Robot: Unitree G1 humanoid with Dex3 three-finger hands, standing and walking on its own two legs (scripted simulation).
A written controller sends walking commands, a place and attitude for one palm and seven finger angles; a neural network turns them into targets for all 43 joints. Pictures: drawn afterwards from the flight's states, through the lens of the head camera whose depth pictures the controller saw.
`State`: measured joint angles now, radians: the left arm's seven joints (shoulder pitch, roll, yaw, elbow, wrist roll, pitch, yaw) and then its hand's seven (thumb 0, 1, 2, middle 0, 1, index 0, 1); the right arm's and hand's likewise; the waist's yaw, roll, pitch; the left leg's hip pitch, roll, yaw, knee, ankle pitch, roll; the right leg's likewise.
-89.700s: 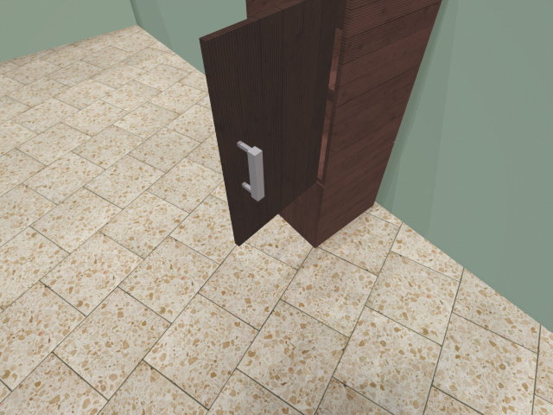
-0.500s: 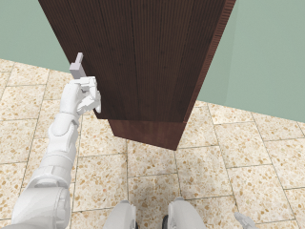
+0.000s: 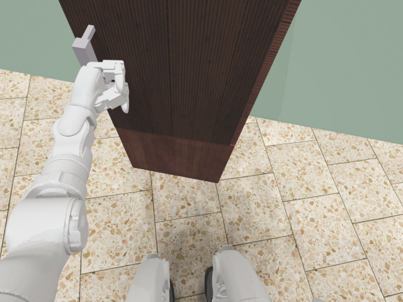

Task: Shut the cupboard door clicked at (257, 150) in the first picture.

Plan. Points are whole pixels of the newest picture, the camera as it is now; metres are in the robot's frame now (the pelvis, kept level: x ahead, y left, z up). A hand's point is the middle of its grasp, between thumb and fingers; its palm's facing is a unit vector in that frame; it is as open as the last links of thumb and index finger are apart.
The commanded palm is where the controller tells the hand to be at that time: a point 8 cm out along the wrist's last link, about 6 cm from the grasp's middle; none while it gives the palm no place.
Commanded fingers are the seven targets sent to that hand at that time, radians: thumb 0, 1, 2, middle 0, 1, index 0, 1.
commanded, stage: push the door shut along its arc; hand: left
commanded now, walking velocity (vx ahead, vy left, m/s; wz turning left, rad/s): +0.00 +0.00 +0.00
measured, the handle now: (97, 65) +0.58 +0.18 +0.06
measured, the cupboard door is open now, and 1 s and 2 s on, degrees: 2 0 0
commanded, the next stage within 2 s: pull the fist back off the door in 0.90 s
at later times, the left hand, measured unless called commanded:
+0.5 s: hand (131, 90) +0.51 +0.11 +0.06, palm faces -0.32 -0.94 -0.09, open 3.1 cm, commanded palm +0.55 +0.11 +0.06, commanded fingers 0.00 0.90 0.90 -1.30 -1.50 -1.30 -1.50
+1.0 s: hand (160, 71) +0.54 +0.05 +0.08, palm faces -0.42 -0.91 -0.07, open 2.7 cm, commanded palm +0.61 +0.06 +0.06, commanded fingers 0.00 0.90 0.90 -1.30 -1.50 -1.30 -1.50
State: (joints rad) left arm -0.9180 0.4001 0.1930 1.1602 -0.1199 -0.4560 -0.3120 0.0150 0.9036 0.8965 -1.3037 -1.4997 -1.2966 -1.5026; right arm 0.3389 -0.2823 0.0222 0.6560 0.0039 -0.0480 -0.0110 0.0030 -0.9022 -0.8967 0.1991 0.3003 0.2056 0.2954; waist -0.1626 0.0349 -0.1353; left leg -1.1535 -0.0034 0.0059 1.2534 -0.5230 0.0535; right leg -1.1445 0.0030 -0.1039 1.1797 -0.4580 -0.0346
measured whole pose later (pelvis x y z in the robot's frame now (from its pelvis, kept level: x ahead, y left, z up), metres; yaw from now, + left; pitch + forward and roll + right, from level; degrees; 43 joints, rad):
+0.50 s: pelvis -0.02 +0.00 -0.01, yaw +1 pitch +26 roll -5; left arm -1.11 0.47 0.09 1.26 -0.09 -0.37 -0.33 0.02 0.90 0.90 -1.30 -1.50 -1.30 -1.50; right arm 0.34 -0.28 0.04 0.70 -0.01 -0.09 -0.02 0.00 -0.90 -0.90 0.20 0.30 0.21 0.30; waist -0.20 0.03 -0.13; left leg -1.26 -0.01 -0.04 1.31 -0.50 0.05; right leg -1.23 0.00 -0.15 1.21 -0.44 -0.05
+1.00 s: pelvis -0.05 +0.00 -0.05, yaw -2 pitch +29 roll -5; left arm -1.39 0.57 0.20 1.38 0.02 -0.28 -0.38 -0.05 0.75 0.97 -1.37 -1.50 -1.37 -1.50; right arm 0.38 -0.26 0.10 0.66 -0.01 -0.11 -0.02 0.00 -0.90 -0.90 0.20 0.30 0.21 0.30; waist -0.31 0.05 -0.12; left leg -1.45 0.03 -0.01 1.44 -0.51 0.06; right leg -1.43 0.02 -0.13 1.34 -0.42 -0.04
